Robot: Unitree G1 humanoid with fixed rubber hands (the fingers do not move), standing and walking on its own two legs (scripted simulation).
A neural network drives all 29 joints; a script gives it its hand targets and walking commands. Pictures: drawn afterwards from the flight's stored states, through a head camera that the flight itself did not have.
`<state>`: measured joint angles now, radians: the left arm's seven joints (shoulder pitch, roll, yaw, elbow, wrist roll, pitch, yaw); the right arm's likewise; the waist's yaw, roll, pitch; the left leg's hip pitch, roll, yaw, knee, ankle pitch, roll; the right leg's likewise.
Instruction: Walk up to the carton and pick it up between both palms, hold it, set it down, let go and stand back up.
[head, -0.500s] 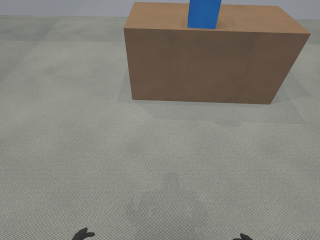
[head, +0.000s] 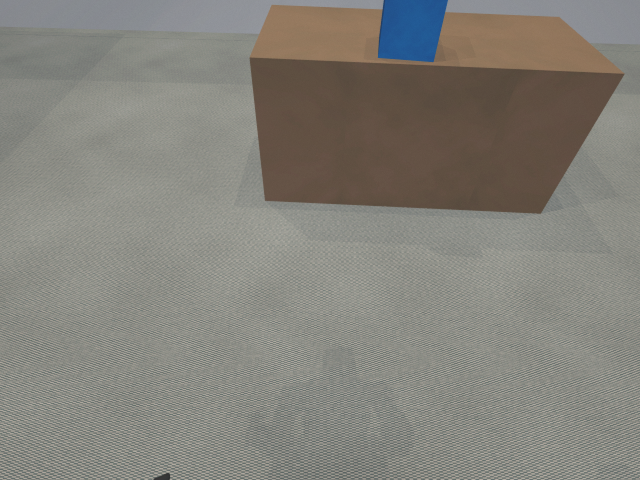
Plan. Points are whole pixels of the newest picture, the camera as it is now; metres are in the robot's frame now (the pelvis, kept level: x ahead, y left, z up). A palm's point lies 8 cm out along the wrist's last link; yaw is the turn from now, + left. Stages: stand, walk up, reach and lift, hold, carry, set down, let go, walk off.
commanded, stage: walk up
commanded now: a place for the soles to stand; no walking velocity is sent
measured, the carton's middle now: (411, 12) +1.57 -0.34 +0.04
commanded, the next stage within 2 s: none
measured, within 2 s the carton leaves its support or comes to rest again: neither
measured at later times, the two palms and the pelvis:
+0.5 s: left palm (235, 470) +0.18 +0.12 -0.11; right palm (604, 471) +0.18 -0.41 -0.15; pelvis +0.14 -0.14 -0.02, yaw -8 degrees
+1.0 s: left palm (287, 329) +0.40 +0.06 -0.13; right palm (541, 280) +0.50 -0.43 -0.12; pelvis +0.40 -0.18 -0.02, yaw -14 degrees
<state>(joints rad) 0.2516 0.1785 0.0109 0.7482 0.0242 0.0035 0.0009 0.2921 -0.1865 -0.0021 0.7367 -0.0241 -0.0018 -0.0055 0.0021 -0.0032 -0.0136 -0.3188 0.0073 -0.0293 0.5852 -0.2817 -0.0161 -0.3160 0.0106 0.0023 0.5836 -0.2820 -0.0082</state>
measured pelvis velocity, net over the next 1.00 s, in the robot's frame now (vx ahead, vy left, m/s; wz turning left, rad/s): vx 0.40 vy -0.18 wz -0.25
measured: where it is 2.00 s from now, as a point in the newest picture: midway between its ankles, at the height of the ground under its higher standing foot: (390, 306)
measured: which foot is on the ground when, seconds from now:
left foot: down 0.00-0.36, up 0.38-0.90, down 0.92-1.00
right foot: down 0.00-0.06, up 0.08-0.34, down 0.36-0.94, up 0.96-1.00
